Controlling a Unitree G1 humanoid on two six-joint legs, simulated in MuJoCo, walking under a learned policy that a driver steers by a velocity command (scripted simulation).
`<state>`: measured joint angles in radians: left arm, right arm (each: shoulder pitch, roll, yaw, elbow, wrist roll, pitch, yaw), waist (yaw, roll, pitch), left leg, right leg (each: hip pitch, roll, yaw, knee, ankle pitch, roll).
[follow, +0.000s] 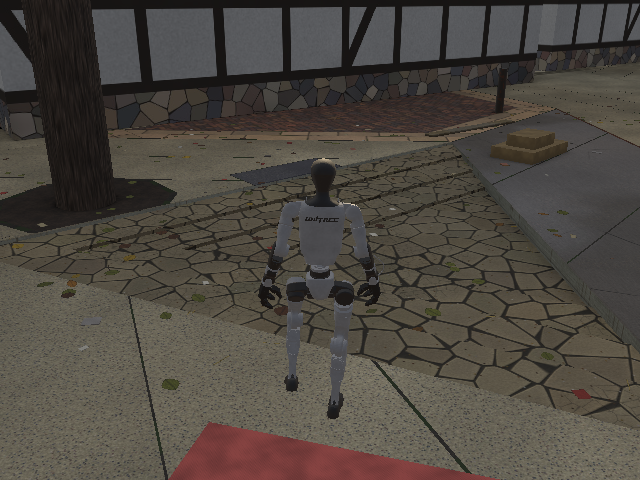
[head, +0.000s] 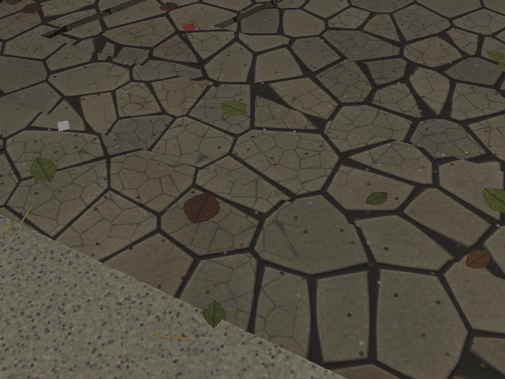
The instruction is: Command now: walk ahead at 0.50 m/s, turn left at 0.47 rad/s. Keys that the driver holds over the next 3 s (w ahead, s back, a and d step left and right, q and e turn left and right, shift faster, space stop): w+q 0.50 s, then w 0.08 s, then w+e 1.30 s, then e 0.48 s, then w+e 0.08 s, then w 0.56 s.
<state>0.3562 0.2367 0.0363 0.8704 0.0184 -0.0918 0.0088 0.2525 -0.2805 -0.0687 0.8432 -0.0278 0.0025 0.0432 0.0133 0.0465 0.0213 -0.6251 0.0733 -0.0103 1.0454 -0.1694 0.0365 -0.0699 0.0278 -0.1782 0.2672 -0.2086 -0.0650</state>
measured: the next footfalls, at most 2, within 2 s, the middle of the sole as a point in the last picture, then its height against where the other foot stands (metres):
left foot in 0.26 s outside the picture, level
right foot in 0.80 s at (257, 336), level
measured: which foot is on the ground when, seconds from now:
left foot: up 0.00-0.24, down 0.26-0.80, up 0.82-1.00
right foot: down 0.00-0.28, up 0.30-0.78, down 0.80-1.00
